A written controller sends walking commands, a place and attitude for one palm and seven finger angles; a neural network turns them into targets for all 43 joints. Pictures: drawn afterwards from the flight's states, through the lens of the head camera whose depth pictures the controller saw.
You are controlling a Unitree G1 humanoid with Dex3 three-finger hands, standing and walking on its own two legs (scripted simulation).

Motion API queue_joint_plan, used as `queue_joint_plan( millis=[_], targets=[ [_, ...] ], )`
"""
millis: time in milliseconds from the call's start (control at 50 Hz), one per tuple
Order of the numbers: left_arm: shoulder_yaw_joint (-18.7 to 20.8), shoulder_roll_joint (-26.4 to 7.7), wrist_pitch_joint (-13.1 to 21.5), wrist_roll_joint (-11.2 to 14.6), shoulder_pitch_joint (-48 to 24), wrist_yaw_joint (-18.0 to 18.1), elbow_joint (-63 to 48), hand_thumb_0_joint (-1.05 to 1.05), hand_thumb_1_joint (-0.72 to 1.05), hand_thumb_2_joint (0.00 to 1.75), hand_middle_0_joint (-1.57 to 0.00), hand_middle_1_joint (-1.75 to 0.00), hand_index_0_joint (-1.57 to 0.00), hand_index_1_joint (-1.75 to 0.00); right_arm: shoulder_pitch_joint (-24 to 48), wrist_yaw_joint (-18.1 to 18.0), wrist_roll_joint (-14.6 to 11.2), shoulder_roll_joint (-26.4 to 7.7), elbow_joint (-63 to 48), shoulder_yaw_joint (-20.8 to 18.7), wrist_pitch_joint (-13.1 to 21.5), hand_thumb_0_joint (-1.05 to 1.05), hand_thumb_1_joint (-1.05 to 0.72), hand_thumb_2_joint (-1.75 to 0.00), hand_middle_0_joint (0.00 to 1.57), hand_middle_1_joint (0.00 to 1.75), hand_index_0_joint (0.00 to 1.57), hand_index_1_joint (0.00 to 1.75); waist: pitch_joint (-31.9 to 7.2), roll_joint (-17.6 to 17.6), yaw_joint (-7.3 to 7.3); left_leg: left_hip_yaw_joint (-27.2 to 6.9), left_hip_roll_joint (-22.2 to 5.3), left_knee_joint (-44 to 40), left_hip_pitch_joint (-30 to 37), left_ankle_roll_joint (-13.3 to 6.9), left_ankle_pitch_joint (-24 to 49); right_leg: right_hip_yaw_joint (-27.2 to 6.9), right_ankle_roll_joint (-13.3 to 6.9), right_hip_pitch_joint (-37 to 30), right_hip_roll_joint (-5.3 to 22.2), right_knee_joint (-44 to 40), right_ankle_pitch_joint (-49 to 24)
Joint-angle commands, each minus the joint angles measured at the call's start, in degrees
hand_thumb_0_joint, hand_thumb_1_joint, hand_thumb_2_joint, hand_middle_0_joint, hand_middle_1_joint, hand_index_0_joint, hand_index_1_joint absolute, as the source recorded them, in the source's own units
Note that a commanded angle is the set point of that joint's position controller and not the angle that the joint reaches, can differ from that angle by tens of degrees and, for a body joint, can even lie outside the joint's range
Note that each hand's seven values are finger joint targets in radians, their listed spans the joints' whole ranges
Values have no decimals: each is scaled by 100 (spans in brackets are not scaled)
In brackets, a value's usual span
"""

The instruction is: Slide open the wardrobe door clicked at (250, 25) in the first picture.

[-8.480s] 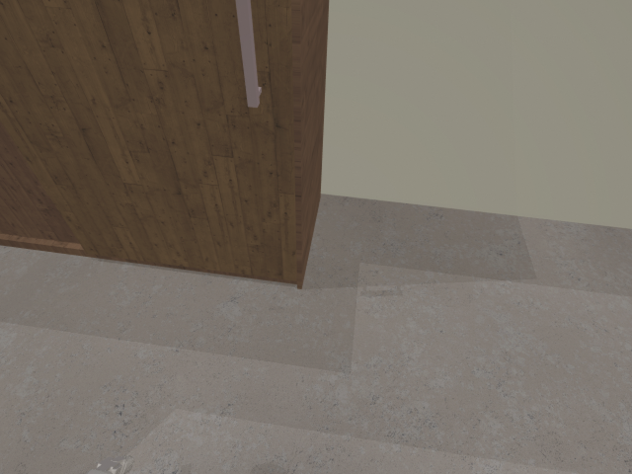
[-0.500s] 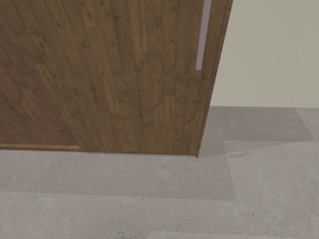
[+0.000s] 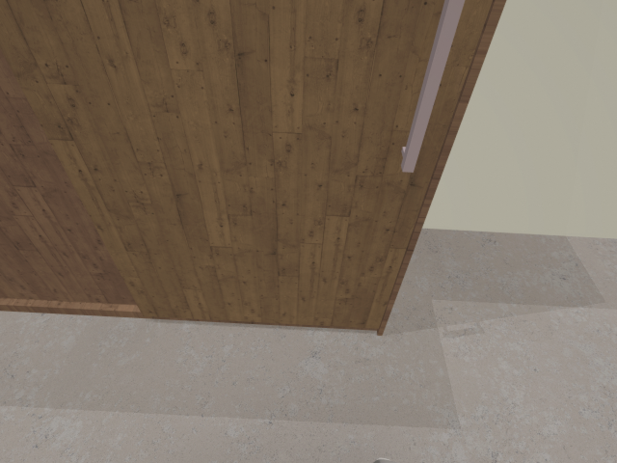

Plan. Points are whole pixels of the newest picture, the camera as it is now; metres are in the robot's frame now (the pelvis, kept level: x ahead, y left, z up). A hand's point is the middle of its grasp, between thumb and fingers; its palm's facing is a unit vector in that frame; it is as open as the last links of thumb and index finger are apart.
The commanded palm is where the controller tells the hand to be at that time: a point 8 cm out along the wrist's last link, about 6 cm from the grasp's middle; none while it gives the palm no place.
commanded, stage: take the last steps up to it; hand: right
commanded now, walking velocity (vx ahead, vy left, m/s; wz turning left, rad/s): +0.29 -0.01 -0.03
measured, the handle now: (426, 85) +0.69 -0.16 +0.19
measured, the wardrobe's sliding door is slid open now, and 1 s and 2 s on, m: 0.00 0.00 0.00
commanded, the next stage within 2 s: come to a stop and stand still in 0.46 s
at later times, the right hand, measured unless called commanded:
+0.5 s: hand (470, 458) +0.20 -0.24 -0.17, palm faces +0.02 +0.98 -0.18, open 7.4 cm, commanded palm none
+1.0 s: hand (447, 411) +0.26 -0.22 -0.18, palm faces +0.03 +0.97 -0.23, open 7.3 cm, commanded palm none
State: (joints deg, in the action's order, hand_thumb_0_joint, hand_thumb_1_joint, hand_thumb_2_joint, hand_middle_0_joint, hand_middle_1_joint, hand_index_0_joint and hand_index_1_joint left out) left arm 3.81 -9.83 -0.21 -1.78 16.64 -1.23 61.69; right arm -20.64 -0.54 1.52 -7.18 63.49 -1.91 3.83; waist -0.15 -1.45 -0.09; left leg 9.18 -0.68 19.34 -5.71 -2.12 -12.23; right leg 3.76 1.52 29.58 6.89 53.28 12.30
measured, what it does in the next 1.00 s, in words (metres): walks ahead: right foot, then left foot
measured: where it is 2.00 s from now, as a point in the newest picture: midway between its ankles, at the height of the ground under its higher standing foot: outside the picture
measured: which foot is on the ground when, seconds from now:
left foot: down 0.00-0.20, up 0.22-0.64, down 0.66-1.00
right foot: up 0.00-0.18, down 0.20-0.68, up 0.70-1.00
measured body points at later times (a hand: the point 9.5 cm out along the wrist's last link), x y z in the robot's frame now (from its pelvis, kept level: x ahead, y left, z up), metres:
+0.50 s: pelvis +0.14 -0.06 +0.00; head +0.15 -0.07 +0.45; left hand +0.15 +0.17 -0.15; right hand +0.19 -0.30 -0.16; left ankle +0.19 +0.08 -0.69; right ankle +0.14 -0.15 -0.75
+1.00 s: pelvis +0.17 -0.04 -0.01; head +0.21 -0.04 +0.43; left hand +0.22 +0.20 -0.17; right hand +0.26 -0.28 -0.16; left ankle +0.24 +0.09 -0.75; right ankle +0.16 -0.16 -0.72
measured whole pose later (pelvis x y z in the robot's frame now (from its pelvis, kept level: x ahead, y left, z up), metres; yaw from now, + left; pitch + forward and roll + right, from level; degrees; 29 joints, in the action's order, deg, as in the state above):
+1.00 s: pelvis +0.17 -0.04 -0.01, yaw +0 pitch -1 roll -1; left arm 3.7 -10.4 -2.5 -0.8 11.0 0.6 58.2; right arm -6.9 -2.0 2.3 -9.4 57.1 -3.1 -1.1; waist 4.9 0.3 -0.5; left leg 7.3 -5.5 29.7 -19.8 -0.1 -9.0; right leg 2.3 2.3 19.7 1.3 47.2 25.5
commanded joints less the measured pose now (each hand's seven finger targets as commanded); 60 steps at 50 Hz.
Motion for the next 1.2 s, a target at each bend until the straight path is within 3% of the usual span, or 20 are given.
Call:
queue_joint_plan(
  millis=[0,80,140,160,180,220,260,340,540,600,660,700,740,860,980,1020,1040,1060,1100,1180],
  targets=[
    [-4,-64,173,35,-595,-56,-521,0,90,90,-20,-30,-20,-30,-550,-53,-10,-825,-25,-153,122,0,-90,-90,20,30,20,30,731,810,-220,-1161,-1589,-1087,-169,-596,-49,112,46,327,38,-913,-64],
    [-27,-69,257,61,-818,-43,-628,0,90,90,-20,-30,-20,-30,-552,-72,12,-847,54,-186,63,0,-90,-90,20,30,20,30,740,871,-198,-1121,-1660,-715,-350,-548,210,229,-65,-464,-85,-1593,130],
    [5,-327,362,41,102,47,-320,0,90,90,-20,-30,-20,-30,-456,-60,-21,-744,47,-187,-21,0,-90,-90,20,30,20,30,388,264,252,-649,-1178,614,-980,-265,443,420,-130,-2343,-313,-2612,-109],
    [104,-808,410,-9,778,121,-136,0,90,90,-20,-30,-20,-30,-625,-31,-49,-501,-4,-137,-42,0,-90,-90,20,30,20,30,-127,-786,474,-272,-667,2060,-1669,-1,19,-669,-420,-3448,540,-2994,-76],
    [220,-1338,384,-9,1362,184,-8,0,90,90,-20,-30,-20,-30,-581,-2,-76,-271,-173,-82,-41,0,-90,-90,20,30,20,30,-385,-1791,591,49,-100,3591,-2649,220,-2094,-2272,-925,-3970,1790,-3603,-406],
    [148,-1096,317,29,941,258,-94,0,90,90,-20,-30,-20,-30,46,-22,-27,-424,-308,-102,-116,0,-90,-90,20,30,20,30,58,-1064,527,-612,-454,4848,-3005,148,-1856,-2301,-1139,-2903,1889,-4060,592],
    [2,-632,366,34,317,257,-263,0,90,90,-20,-30,-20,-30,110,60,12,-364,-237,-129,-154,0,-90,-90,20,30,20,30,552,-473,229,-738,-712,4782,-2777,206,-1123,-1546,-989,-1982,1491,-4303,549],
    [-25,-411,451,49,209,286,-301,0,90,90,-20,-30,-20,-30,-127,69,27,-208,-204,-147,-301,0,-90,-90,20,30,20,30,305,-384,-1,-664,-718,4199,-2352,356,-499,-601,-959,-1816,1117,-4297,-625],
    [32,-642,317,-3,482,264,-57,0,90,90,-20,-30,-20,-30,977,69,-12,-355,-710,-119,-340,0,-90,-90,20,30,20,30,477,-567,107,-362,-499,2030,-1818,392,-436,-432,-1062,-2119,1086,-3895,-1204],
    [-58,-421,268,40,506,288,65,0,90,90,-20,-30,-20,-30,516,-4,-25,-469,-508,-96,-230,0,-90,-90,20,30,20,30,285,-74,-161,-315,-340,522,-470,371,767,-42,-558,-1804,569,-2848,-1773],
    [-159,-3,180,152,826,268,109,0,90,90,-20,-30,-20,-30,135,-134,-86,-1234,-310,-129,-151,0,-90,-90,20,30,20,30,-359,957,-110,-1640,-2076,463,618,-445,4460,301,66,-1185,-262,-2125,1404],
    [-100,-112,-3,162,798,320,128,0,90,90,-20,-30,-20,-30,403,-194,-84,-1225,-363,-154,-168,0,-90,-90,20,30,20,30,-411,1644,-121,-1709,-2126,353,254,-785,5026,92,90,-1246,-258,-1225,2048],
    [-81,-91,-71,178,643,333,137,0,90,90,-20,-30,-20,-30,630,-251,-42,-1182,-425,-196,-243,0,-90,-90,20,30,20,30,-339,1037,-121,-1621,-2136,470,272,-917,5103,-124,84,-956,-336,-611,2000],
    [53,-142,-291,99,260,234,-284,0,90,90,-20,-30,-20,-30,983,-286,40,-1252,-785,-354,-408,0,-90,-90,20,30,20,30,-186,1022,-108,-1358,-2018,98,-698,-838,3034,-318,145,-796,-506,330,1530],
    [7,-210,-143,99,526,183,-433,0,90,90,-20,-30,-20,-30,1250,-198,51,-1340,-979,-382,-512,0,-90,-90,20,30,20,30,-282,1286,112,-1348,-1538,119,-1280,-429,151,37,48,-1833,-622,-1901,648],
    [21,-507,-48,82,662,191,-450,0,90,90,-20,-30,-20,-30,1150,-157,-29,-1014,-1048,-290,-588,0,-90,-90,20,30,20,30,-160,21,191,-968,-932,1082,-1995,4,-854,-582,-99,-2370,-169,-3290,432],
    [83,-940,-22,26,369,206,-654,0,90,90,-20,-30,-20,-30,1047,-128,-76,-686,-1134,-245,-627,0,-90,-90,20,30,20,30,172,-1407,131,-472,-272,1976,-2256,338,-1471,-1924,-490,-1666,951,-4071,563],
    [98,-1122,-34,19,-85,263,-822,0,90,90,-20,-30,-20,-30,1185,-144,-36,-777,-1111,-227,-696,0,-90,-90,20,30,20,30,413,-1602,160,-847,-156,2829,-1984,376,-1724,-2371,-788,-780,1294,-4484,691],
    [-6,-876,-8,13,-653,333,-861,0,90,90,-20,-30,-20,-30,921,-101,15,-866,-918,-265,-708,0,-90,-90,20,30,20,30,550,-989,-160,-1172,-141,3633,-1907,299,-1291,-1713,-854,-731,878,-4248,345],
    [-82,-768,55,78,-544,348,-711,0,90,90,-20,-30,-20,-30,514,-87,-27,-773,-623,-148,-618,0,-90,-90,20,30,20,30,220,-589,-131,-987,-173,3361,-1875,421,-1117,-1110,-968,-1767,561,-3920,-720]
  ],
)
